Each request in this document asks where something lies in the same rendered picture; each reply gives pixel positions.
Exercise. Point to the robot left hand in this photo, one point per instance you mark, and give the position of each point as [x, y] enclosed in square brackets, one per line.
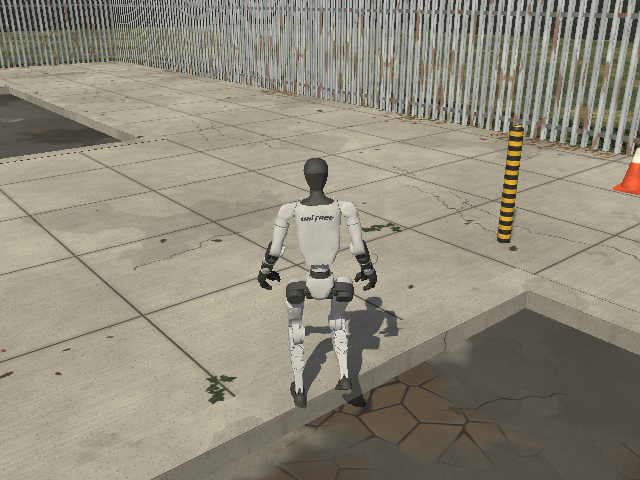
[271, 276]

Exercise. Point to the humanoid robot head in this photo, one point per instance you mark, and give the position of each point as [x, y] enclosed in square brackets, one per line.
[316, 173]

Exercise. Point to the left robot upper arm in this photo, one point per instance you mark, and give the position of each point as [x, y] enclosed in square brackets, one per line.
[286, 212]

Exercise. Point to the right robot upper arm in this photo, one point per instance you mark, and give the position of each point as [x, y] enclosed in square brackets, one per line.
[348, 209]

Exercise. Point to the right robot foot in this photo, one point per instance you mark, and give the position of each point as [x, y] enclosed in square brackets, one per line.
[344, 384]

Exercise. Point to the left robot forearm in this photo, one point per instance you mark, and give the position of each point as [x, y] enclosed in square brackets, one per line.
[268, 261]

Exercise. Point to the robot right hand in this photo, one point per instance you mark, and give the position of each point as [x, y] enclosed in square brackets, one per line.
[372, 278]

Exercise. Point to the right robot forearm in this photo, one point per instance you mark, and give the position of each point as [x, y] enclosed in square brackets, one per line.
[365, 262]

